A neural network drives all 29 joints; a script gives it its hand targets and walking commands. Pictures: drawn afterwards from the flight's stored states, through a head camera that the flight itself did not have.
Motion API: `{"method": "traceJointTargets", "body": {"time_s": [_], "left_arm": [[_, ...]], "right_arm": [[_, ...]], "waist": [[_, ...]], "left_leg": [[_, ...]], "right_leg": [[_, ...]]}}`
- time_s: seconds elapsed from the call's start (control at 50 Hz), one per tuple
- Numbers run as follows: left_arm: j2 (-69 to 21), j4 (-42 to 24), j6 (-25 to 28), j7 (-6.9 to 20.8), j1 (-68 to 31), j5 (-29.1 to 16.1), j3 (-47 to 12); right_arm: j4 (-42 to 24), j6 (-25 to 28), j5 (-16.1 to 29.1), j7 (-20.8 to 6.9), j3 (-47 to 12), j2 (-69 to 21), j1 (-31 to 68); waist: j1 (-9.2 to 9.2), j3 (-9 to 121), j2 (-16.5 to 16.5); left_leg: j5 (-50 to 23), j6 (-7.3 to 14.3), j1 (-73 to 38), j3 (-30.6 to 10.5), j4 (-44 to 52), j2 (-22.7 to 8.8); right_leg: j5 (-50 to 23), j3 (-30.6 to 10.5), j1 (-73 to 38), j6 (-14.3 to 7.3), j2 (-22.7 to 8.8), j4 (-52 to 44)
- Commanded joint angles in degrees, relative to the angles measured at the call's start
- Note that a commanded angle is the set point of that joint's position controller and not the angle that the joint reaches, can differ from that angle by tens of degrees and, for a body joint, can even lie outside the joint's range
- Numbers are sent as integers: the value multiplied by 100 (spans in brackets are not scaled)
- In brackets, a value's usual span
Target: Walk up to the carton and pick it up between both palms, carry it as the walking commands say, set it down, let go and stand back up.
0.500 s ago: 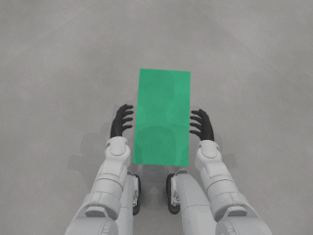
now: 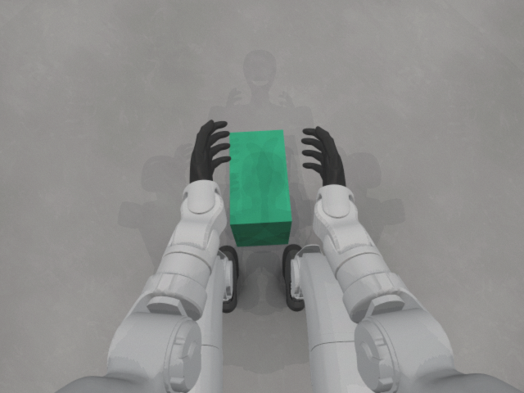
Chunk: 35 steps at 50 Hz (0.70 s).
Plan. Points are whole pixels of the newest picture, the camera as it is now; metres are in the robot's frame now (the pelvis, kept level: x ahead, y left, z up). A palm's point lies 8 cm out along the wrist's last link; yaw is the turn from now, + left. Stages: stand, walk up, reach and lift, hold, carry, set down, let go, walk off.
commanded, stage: set down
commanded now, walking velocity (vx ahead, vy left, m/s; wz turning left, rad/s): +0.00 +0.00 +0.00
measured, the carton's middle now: (259, 189) +0.39 +0.01 -0.55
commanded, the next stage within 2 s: none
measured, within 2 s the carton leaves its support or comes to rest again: rests again in 0.06 s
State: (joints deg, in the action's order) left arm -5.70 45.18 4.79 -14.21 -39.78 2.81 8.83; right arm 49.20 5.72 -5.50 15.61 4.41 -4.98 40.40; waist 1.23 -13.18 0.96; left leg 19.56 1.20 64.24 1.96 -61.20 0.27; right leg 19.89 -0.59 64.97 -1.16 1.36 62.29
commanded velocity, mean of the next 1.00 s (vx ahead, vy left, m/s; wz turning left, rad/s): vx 0.00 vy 0.00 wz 0.00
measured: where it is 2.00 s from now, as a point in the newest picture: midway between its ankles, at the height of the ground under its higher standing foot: (260, 289)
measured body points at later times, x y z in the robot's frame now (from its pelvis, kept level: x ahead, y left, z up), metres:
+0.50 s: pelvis -0.01 +0.00 -0.07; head +0.30 -0.01 +0.26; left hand +0.42 +0.09 -0.23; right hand +0.41 -0.11 -0.23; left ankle +0.09 +0.11 -0.64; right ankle +0.09 -0.10 -0.64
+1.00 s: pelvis -0.02 +0.00 -0.14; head +0.32 -0.02 +0.16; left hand +0.45 +0.09 -0.31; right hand +0.45 -0.10 -0.32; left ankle +0.09 +0.12 -0.64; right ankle +0.08 -0.10 -0.64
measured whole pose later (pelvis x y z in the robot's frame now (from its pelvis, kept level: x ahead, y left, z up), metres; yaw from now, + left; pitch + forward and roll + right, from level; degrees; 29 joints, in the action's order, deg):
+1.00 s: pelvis -0.02 +0.00 -0.14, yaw -1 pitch +36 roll +3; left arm -2.1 46.6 0.5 -14.3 -58.8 2.8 12.4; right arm 53.2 0.6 -2.2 15.6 5.5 0.0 61.6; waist -0.3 -13.3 1.0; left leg 28.5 0.0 100.1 1.9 -92.7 1.1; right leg 27.6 -2.4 102.0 -1.0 3.6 93.9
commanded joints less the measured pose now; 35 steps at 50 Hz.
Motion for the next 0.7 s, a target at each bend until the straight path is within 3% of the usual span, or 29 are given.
{"method": "traceJointTargets", "body": {"time_s": [0.0,0.02,0.06,0.08,0.1,0.14,0.16,0.18,0.22,0.26,0.28,0.3,0.34,0.4,0.42,0.44,0.5,0.52,0.58,0.62,0.68], "left_arm": [[52,-78,293,-29,-1603,458,-8],[-19,-265,327,-22,-1715,296,-215],[2,-225,316,-36,-1759,255,-203],[-12,-472,325,-36,-1843,203,-249],[82,-320,310,-50,-1814,239,-199],[54,-358,333,-39,-1992,104,-362],[-10,-542,340,-54,-2138,77,-380],[45,-731,333,-83,-2156,39,-450],[8,-728,280,-103,-2280,-84,-516],[267,-541,219,-113,-2291,5,-214],[199,-538,189,-110,-2333,27,-307],[242,-568,190,-124,-2429,-4,-304],[162,-584,129,-126,-2440,-10,-321],[163,-282,59,-129,-2595,46,-172],[164,-235,38,-115,-2625,11,-167],[159,-360,40,-104,-2758,16,-220],[269,-381,4,-133,-2722,41,-113],[239,-276,-10,-143,-2778,58,-83],[205,-331,-57,-119,-2991,-28,-149],[360,-286,-90,-127,-3198,67,18],[263,-236,-106,-87,-3182,26,2]], "right_arm": [[-655,205,-112,-46,327,-100,1604],[-882,217,10,-40,37,-250,1647],[-916,238,-29,-22,195,7,1755],[-991,229,45,-5,79,-31,1755],[-1033,235,38,-8,83,-4,1840],[-893,216,27,12,153,-55,1843],[-1078,214,120,-22,3,-26,2091],[-1154,229,140,7,13,48,1995],[-1298,195,249,30,-89,87,2207],[-890,99,112,64,104,231,2148],[-987,85,238,42,40,150,2316],[-797,60,166,20,150,211,2210],[-943,19,294,15,152,214,2394],[-764,-13,307,-15,194,229,2664],[-794,-37,295,-24,229,270,2782],[-746,-36,320,-25,222,280,2797],[-784,-69,352,0,181,310,2827],[-553,-92,284,9,305,342,2771],[-648,-125,298,6,331,327,3046],[-565,-157,315,4,339,430,3298],[-547,-194,343,11,304,300,3350]], "waist": [[-44,4762,-60],[-87,5066,-34],[-13,5168,-123],[-93,5481,-122],[-94,5382,-34],[65,5307,-98],[-102,5399,-144],[2,5734,-171],[-8,5861,-119],[-44,5593,-16],[-122,5700,-74],[10,5541,-57],[-75,5823,-223],[-102,5553,-124],[-69,5506,-12],[-45,5593,-136],[-135,5983,-40],[-58,5912,-135],[-3,5970,-68],[-128,5961,-78],[-136,6107,-67]], "left_leg": [[-758,66,-994,-702,-3,814],[-858,83,-1180,-679,-41,811],[-1034,32,-1049,-691,-180,840],[-1040,23,-1095,-653,-285,851],[-1112,21,-925,-642,-379,845],[-1020,15,-735,-676,-472,845],[-1105,0,-726,-619,-531,861],[-1267,-17,-887,-622,-629,887],[-1122,-4,-805,-569,-733,882],[-687,-27,-314,-509,-888,869],[-618,-5,-271,-520,-965,856],[-698,-29,-159,-537,-985,867],[-551,-17,-194,-513,-1048,858],[-281,-19,110,-505,-1205,863],[-272,4,245,-503,-1311,870],[-352,-30,301,-490,-1420,879],[-459,-40,406,-438,-1635,899],[-445,-75,518,-438,-1701,898],[-400,-51,559,-502,-1796,908],[-302,-80,859,-443,-2012,891],[-432,-68,1027,-412,-2127,919]], "right_leg": [[-700,-420,-821,48,701,-228],[-758,-377,-944,59,696,-206],[-891,-369,-761,57,701,-27],[-916,-370,-927,72,710,48],[-987,-347,-749,96,755,132],[-952,-323,-504,95,731,229],[-955,-391,-461,90,742,305],[-1121,-342,-586,81,765,409],[-980,-292,-510,101,743,527],[-655,-318,-338,111,710,629],[-585,-344,-305,121,702,680],[-698,-296,-31,105,730,798],[-540,-281,-84,97,720,921],[-270,-303,215,100,737,1023],[-276,-308,279,117,748,1073],[-360,-302,353,106,778,1210],[-462,-264,326,155,766,1420],[-446,-271,467,131,777,1496],[-398,-258,624,121,802,1624],[-291,-295,777,157,828,1811],[-482,-315,753,157,843,1900]]}}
